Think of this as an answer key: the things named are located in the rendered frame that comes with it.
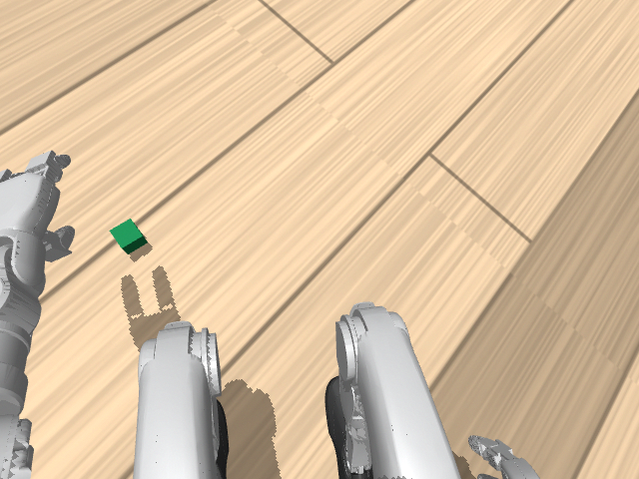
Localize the right robot hand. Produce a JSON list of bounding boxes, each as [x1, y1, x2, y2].
[[468, 435, 540, 479]]

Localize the right robot foot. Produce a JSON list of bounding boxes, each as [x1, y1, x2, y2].
[[325, 376, 373, 479]]

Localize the left robot hand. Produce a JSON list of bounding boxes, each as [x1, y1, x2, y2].
[[0, 150, 75, 262]]

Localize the cube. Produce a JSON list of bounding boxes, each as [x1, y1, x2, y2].
[[110, 219, 148, 254]]

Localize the left robot arm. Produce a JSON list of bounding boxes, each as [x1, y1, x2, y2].
[[0, 230, 46, 479]]

